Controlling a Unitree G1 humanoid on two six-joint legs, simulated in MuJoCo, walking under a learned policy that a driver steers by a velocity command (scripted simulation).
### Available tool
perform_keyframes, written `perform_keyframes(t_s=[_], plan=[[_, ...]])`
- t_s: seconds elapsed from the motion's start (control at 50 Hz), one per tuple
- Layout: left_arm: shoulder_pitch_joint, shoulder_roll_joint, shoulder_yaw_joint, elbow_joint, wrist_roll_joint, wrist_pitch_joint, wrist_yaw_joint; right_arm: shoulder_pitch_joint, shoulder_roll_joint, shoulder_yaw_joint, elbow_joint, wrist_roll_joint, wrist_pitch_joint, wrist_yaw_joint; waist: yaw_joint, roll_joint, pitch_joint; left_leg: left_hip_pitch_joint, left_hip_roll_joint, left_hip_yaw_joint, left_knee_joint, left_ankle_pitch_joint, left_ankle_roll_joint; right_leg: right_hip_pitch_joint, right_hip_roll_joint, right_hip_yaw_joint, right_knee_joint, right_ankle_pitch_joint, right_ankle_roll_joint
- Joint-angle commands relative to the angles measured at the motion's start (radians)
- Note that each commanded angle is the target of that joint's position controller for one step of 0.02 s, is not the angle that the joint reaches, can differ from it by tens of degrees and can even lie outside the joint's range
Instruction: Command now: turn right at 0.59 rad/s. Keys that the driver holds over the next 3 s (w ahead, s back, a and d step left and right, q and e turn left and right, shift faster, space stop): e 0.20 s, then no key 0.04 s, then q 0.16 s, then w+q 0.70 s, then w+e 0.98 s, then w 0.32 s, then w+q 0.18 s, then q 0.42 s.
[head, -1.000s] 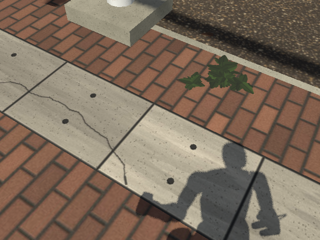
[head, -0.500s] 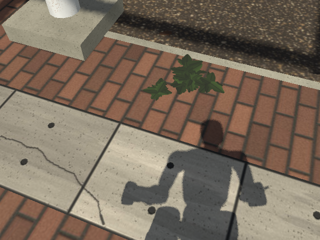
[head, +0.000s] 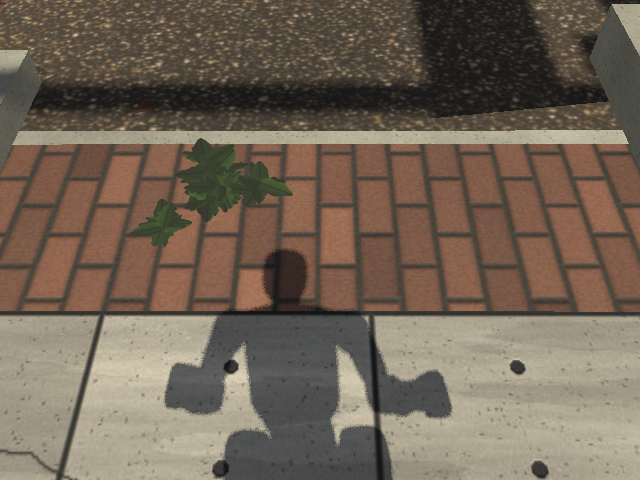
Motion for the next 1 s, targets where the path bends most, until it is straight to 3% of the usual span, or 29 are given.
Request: perform_keyframes(t_s=[0.02, 0.04, 0.06, 0.08, 0.1, 0.12, 0.14, 0.16, 0.28, 0.36, 0.4, 0.42, 0.44, 0.46, 0.48, 0.5, 0.54, 0.56, 0.6, 0.62, 0.64, 0.66, 0.68, 0.7, 0.78, 0.88, 0.94, 0.98, 1.0], plan=[[0.082, 0.113, 0.047, -0.047, 0.004, -0.011, 0.0, 0.024, -0.161, -0.051, -0.026, 0.021, -0.016, 0.002, 0.038, 0.124, -0.137, 0.064, 0.169, -0.092, 0.029, 0.298, 0.119, 0.175, 0.045, -0.03, -0.286, 0.214, -0.082], [0.118, 0.202, 0.072, -0.051, 0.002, -0.015, 0.014, 0.052, -0.109, -0.038, -0.028, -0.012, -0.019, 0.007, 0.027, -0.093, -0.148, -0.147, 0.08, 0.01, 0.258, 0.024, 0.019, 0.353, -0.113, 0.207, -0.328, 0.497, -0.148], [0.107, 0.3, 0.085, -0.08, 0.025, -0.027, 0.019, -0.014, -0.071, -0.018, -0.094, -0.051, -0.022, 0.003, 0.031, -0.338, -0.13, -0.429, -0.07, -0.005, 0.49, -0.42, -0.062, 0.386, -0.358, 0.542, -0.31, 0.766, -0.356], [0.134, 0.249, 0.074, -0.076, 0.053, -0.052, 0.011, -0.091, -0.121, -0.034, -0.105, -0.033, -0.026, -0.006, 0.108, -0.232, -0.194, -0.43, -0.076, -0.157, 0.654, -0.443, -0.061, 0.336, -0.373, 0.549, -0.339, 0.682, -0.436], [0.089, 0.218, 0.059, -0.064, 0.051, -0.067, 0.013, -0.095, -0.141, -0.042, -0.1, -0.012, -0.022, -0.007, 0.074, -0.187, -0.15, -0.437, -0.058, -0.185, 0.694, -0.358, -0.048, 0.301, -0.309, 0.453, -0.344, 0.597, -0.383], [0.028, 0.194, 0.054, -0.065, 0.031, -0.072, 0.02, -0.073, -0.141, -0.048, -0.079, -0.013, -0.019, -0.013, 0.043, -0.141, -0.124, -0.438, -0.049, -0.194, 0.671, -0.267, -0.044, 0.275, -0.244, 0.387, -0.34, 0.52, -0.32], [-0.014, 0.168, 0.044, -0.07, 0.012, -0.069, 0.026, -0.062, -0.148, -0.052, -0.069, -0.021, -0.015, -0.019, 0.029, -0.134, -0.112, -0.432, -0.047, -0.198, 0.645, -0.208, -0.049, 0.256, -0.215, 0.359, -0.335, 0.518, -0.287], [-0.032, 0.16, 0.037, -0.072, 0.009, -0.064, 0.033, -0.046, -0.144, -0.053, -0.063, -0.027, -0.015, -0.018, 0.015, -0.138, -0.12, -0.386, -0.063, -0.189, 0.654, -0.161, -0.059, 0.219, -0.191, 0.336, -0.331, 0.564, -0.281], [-0.025, 0.135, 0.022, -0.053, 0.025, -0.055, 0.047, -0.026, -0.078, -0.024, -0.043, -0.011, -0.017, 0.002, 0.03, -0.147, -0.161, -0.246, -0.072, -0.166, 0.388, -0.066, -0.073, 0.217, -0.16, 0.298, -0.316, 0.463, -0.271], [-0.02, 0.08, -0.009, -0.01, 0.046, -0.062, 0.028, -0.027, -0.068, -0.011, -0.042, -0.004, -0.017, 0.021, 0.051, -0.163, -0.13, -0.05, -0.05, -0.146, 0.194, -0.078, -0.05, 0.118, -0.167, 0.299, -0.324, 0.334, -0.274], [-0.04, 0.074, -0.018, 0.01, 0.042, -0.069, 0.019, 0.003, -0.062, -0.007, -0.034, -0.005, -0.023, 0.028, 0.015, -0.135, -0.093, 0.061, -0.067, -0.125, -0.007, 0.048, -0.023, 0.066, -0.146, 0.284, -0.311, 0.238, -0.241], [-0.001, 0.07, -0.021, 0.029, 0.045, -0.076, 0.017, 0.01, -0.072, -0.004, -0.033, -0.016, -0.025, 0.027, 0.016, -0.104, -0.097, 0.115, -0.07, -0.135, -0.073, 0.122, -0.008, 0.053, -0.112, 0.269, -0.313, 0.099, -0.199], [0.017, 0.071, -0.022, 0.034, 0.058, -0.084, 0.017, 0.017, -0.109, -0.006, -0.043, -0.023, -0.026, 0.022, 0.036, -0.051, -0.093, 0.142, -0.015, -0.21, -0.057, 0.206, 0.017, 0.023, -0.063, 0.24, -0.27, -0.061, -0.15], [0.059, 0.088, -0.014, 0.026, 0.064, -0.091, 0.016, 0.008, -0.183, -0.023, -0.043, -0.007, -0.025, 0.015, 0.095, 0.058, -0.079, 0.102, 0.007, -0.257, -0.024, 0.047, 0.079, -0.015, 0.024, 0.16, -0.238, -0.189, -0.118], [-0.002, 0.1, -0.01, 0.018, 0.055, -0.095, 0.023, 0.045, -0.18, -0.032, -0.031, 0.005, -0.026, 0.017, 0.044, 0.113, -0.042, -0.016, 0.009, -0.327, -0.106, -0.298, 0.144, 0.008, 0.067, 0.073, -0.158, -0.216, -0.084], [-0.038, 0.101, -0.004, 0.009, 0.038, -0.102, 0.028, 0.079, -0.16, -0.025, -0.025, 0.001, -0.032, 0.019, 0.027, 0.157, 0.008, -0.069, 0.055, -0.438, -0.205, -0.488, 0.182, -0.01, 0.078, 0.031, -0.07, -0.193, -0.072], [-0.046, 0.061, -0.004, -0.001, 0.015, -0.123, 0.025, 0.103, -0.158, -0.021, -0.016, -0.001, -0.04, 0.016, 0.032, 0.255, 0.059, -0.091, 0.124, -0.621, -0.308, -0.564, 0.232, -0.025, 0.086, 0.021, -0.021, -0.132, -0.075], [-0.038, 0.056, -0.001, 0.0, 0.013, -0.137, 0.018, 0.093, -0.158, -0.023, -0.021, 0.005, -0.043, 0.01, 0.04, 0.255, 0.055, -0.082, 0.125, -0.627, -0.298, -0.526, 0.23, -0.01, 0.071, 0.043, -0.051, -0.112, -0.089], [0.024, 0.033, 0.003, 0.025, 0.012, -0.164, 0.003, 0.026, -0.144, -0.021, -0.053, 0.017, -0.034, 0.004, 0.091, 0.203, 0.012, -0.142, 0.053, -0.548, -0.242, -0.429, 0.18, 0.171, 0.051, 0.055, -0.225, -0.046, -0.119], [0.08, 0.057, 0.016, 0.048, 0.013, -0.169, 0.002, -0.006, -0.118, -0.015, -0.075, 0.017, -0.033, 0.002, 0.115, 0.156, -0.024, -0.21, 0.007, -0.49, -0.164, -0.358, 0.14, 0.3, 0.006, 0.089, -0.268, 0.007, -0.127], [0.171, 0.111, 0.034, 0.074, 0.025, -0.172, 0.005, -0.052, -0.059, 0.0, -0.114, 0.019, -0.038, 0.0, 0.148, 0.007, -0.044, -0.361, -0.095, -0.348, 0.053, -0.284, 0.077, 0.428, -0.102, 0.251, -0.345, -0.151, -0.163], [0.239, 0.171, 0.052, 0.094, 0.027, -0.174, 0.0, -0.071, -0.04, 0.007, -0.152, 0.028, -0.049, 0.001, 0.158, -0.164, -0.031, -0.512, -0.147, -0.245, 0.3, -0.235, 0.048, 0.499, -0.285, 0.541, -0.491, -0.306, -0.252], [0.229, 0.15, 0.047, 0.1, 0.032, -0.176, 0.002, -0.06, -0.093, -0.009, -0.163, 0.034, -0.058, 0.002, 0.132, -0.164, 0.038, -0.629, -0.089, -0.271, 0.47, -0.287, 0.049, 0.469, -0.387, 0.638, -0.506, -0.275, -0.323], [0.215, 0.1, 0.033, 0.097, 0.024, -0.181, 0.008, -0.018, -0.101, -0.016, -0.142, 0.037, -0.062, 0.009, 0.108, -0.106, 0.054, -0.671, -0.063, -0.298, 0.561, -0.237, 0.055, 0.485, -0.37, 0.577, -0.5, -0.21, -0.322], [0.171, 0.079, 0.022, 0.105, 0.029, -0.174, 0.019, -0.029, -0.061, -0.006, -0.133, 0.026, -0.067, 0.046, 0.093, -0.088, 0.037, -0.649, -0.017, -0.239, 0.573, -0.02, 0.04, 0.46, -0.252, 0.224, -0.519, 0.195, -0.225], [0.184, 0.144, 0.029, 0.146, 0.02, -0.164, 0.025, -0.153, -0.006, 0.027, -0.191, 0.021, -0.07, 0.083, 0.124, -0.093, 0.053, -0.461, -0.017, -0.116, 0.293, 0.161, 0.012, 0.323, -0.203, -0.005, -0.532, 0.338, -0.2], [0.208, 0.186, 0.036, 0.172, 0.004, -0.159, 0.021, -0.186, -0.038, 0.02, -0.213, 0.023, -0.068, 0.098, 0.114, -0.102, 0.059, -0.357, -0.048, -0.06, 0.187, 0.157, 0.055, 0.334, -0.233, -0.06, -0.509, 0.461, -0.182], [0.203, 0.216, 0.043, 0.178, -0.002, -0.153, 0.024, -0.141, -0.084, -0.003, -0.213, 0.017, -0.062, 0.098, 0.059, -0.126, 0.003, -0.236, -0.109, -0.019, 0.158, 0.108, 0.105, 0.374, -0.245, -0.113, -0.384, 0.827, -0.157], [0.198, 0.231, 0.047, 0.178, -0.005, -0.147, 0.027, -0.046, -0.119, -0.023, -0.193, 0.015, -0.056, 0.095, -0.005, -0.131, -0.06, -0.102, -0.151, 0.003, 0.14, 0.095, 0.136, 0.369, -0.238, -0.143, -0.242, 0.983, -0.141]])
